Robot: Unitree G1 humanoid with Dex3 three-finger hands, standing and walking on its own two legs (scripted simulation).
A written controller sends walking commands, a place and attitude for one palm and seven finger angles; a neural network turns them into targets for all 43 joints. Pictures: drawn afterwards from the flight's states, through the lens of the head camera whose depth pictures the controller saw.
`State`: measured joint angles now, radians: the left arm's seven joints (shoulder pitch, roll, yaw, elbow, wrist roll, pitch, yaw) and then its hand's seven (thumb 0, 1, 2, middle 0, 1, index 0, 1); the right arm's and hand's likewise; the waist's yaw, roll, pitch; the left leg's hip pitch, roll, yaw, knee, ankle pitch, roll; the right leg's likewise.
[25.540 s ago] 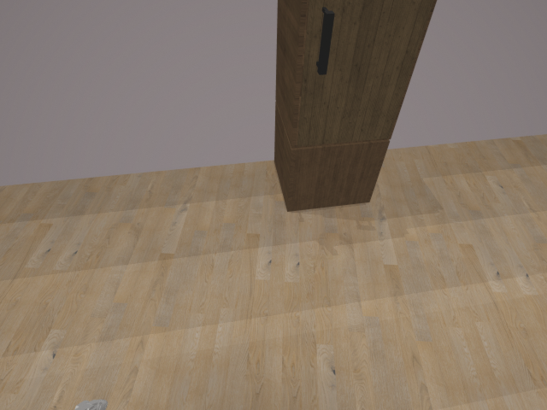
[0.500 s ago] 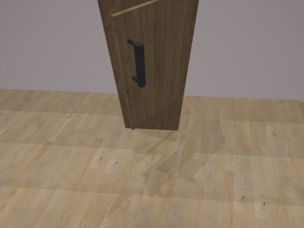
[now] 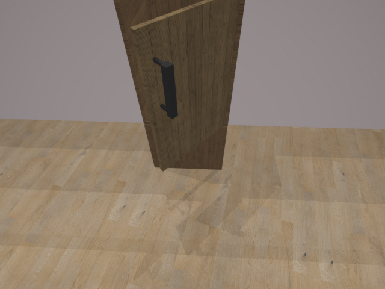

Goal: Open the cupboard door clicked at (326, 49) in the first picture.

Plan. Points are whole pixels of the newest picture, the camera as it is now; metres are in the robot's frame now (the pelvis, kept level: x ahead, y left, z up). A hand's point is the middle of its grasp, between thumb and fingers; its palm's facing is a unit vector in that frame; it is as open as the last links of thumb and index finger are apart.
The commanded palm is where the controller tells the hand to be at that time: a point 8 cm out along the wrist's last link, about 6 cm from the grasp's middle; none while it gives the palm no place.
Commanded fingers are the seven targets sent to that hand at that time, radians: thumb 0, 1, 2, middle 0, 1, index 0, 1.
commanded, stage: look to check the result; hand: left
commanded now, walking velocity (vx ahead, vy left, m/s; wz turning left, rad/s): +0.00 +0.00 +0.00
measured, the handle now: (165, 89) +0.62 +0.11 +0.06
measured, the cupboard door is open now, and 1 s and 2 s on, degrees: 47 47 47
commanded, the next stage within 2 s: walk to a spot facing it in 0.48 s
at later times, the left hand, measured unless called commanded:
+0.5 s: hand out of the picture +0.10 +0.23 -0.15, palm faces -0.01 -0.94 -0.34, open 7.4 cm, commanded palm none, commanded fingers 0.00 0.90 0.90 -0.20 -0.30 -0.20 -0.30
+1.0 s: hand out of the picture +0.11 +0.18 -0.18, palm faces -0.13 -0.96 -0.25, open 7.4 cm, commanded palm none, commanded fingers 0.00 0.90 0.90 -0.20 -0.30 -0.20 -0.30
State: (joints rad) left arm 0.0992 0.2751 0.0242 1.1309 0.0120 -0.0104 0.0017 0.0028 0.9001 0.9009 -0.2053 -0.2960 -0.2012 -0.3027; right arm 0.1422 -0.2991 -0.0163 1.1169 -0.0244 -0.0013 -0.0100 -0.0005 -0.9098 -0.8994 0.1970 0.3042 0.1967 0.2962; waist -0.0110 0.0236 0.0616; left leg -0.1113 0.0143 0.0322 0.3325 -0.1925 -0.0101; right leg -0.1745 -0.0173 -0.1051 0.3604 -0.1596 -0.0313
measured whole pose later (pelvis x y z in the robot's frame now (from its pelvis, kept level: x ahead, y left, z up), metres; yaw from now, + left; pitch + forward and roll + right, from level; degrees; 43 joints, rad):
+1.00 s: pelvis +0.02 -0.01 -0.02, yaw -10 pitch -1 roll +2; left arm 0.17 0.22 0.07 1.01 0.02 0.08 -0.02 0.00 0.90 0.90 -0.20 -0.30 -0.20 -0.30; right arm 0.23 -0.20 -0.04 1.01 -0.04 0.02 -0.04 0.00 -0.91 -0.90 0.20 0.30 0.20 0.30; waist 0.00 0.00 0.09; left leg -0.15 0.08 0.19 0.52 -0.34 -0.03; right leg -0.37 0.02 0.00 0.80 -0.43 -0.02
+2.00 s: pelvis +0.02 -0.04 -0.02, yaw -43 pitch +3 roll +1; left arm 0.17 0.25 0.07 0.90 0.02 0.07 -0.01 0.00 0.90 0.90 -0.20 -0.30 -0.20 -0.30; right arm 0.20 -0.27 -0.05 0.88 -0.01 0.01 -0.03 0.00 -0.91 -0.90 0.20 0.30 0.20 0.30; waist -0.02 -0.03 0.09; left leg -0.32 0.05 0.04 0.61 -0.37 -0.04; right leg -0.38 0.05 0.12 0.62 -0.29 0.00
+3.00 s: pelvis +0.11 -0.33 -0.02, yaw -75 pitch +1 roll +0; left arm 0.11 0.23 0.07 0.91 0.02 -0.03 -0.02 0.00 0.91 0.90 -0.20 -0.30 -0.20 -0.30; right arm 0.32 -0.24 -0.06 1.04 -0.03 0.00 0.00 0.01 -0.91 -0.90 0.20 0.30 0.20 0.30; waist -0.06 0.00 0.08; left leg -0.44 0.14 0.07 1.12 -0.42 -0.05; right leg -0.33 0.00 -0.09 0.59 -0.29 -0.05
